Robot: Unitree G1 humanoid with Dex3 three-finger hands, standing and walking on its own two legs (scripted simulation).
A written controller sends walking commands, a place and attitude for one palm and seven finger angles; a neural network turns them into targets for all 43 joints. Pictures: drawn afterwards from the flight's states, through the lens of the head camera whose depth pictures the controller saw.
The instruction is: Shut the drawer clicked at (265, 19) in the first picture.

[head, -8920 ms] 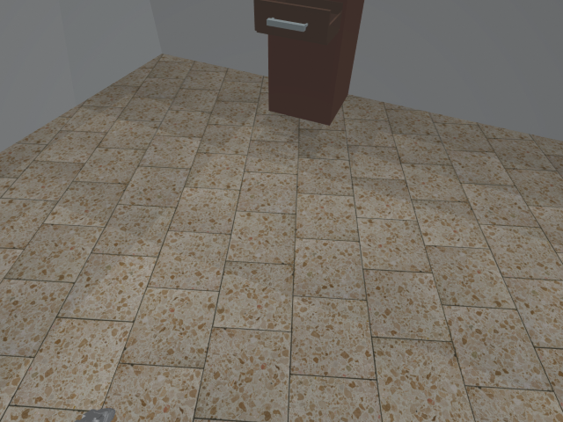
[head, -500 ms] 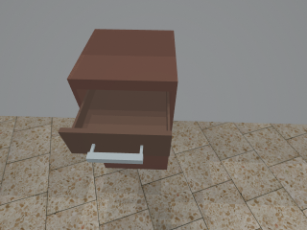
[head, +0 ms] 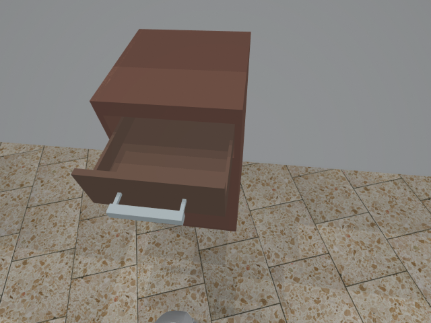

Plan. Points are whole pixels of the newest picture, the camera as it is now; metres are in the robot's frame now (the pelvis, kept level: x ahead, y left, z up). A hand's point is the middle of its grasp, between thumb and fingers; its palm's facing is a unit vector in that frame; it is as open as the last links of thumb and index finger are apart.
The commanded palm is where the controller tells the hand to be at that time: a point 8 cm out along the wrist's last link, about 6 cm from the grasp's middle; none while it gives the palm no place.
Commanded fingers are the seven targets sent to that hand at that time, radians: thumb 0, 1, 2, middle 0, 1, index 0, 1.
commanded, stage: come to a stop and stand still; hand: left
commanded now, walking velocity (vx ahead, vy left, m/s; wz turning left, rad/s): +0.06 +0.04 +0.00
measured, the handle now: (148, 206) +0.39 +0.22 -0.12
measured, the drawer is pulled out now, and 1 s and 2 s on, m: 0.22 0.22 0.22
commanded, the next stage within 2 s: look again from close up in 0.52 s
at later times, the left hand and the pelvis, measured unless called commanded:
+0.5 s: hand out of the picture -0.05 +0.22 -0.18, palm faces +0.05 -0.98 -0.19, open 7.4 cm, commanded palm none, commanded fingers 0.00 0.90 0.90 -0.20 -0.30 -0.20 -0.30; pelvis -0.03 +0.05 -0.01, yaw +0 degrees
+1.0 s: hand out of the picture +0.01 +0.25 -0.17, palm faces +0.02 -0.97 -0.24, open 7.3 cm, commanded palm none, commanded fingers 0.00 0.90 0.90 -0.20 -0.30 -0.20 -0.30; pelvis -0.02 +0.07 -0.01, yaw +1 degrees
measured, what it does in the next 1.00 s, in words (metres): steps on the spot: left foot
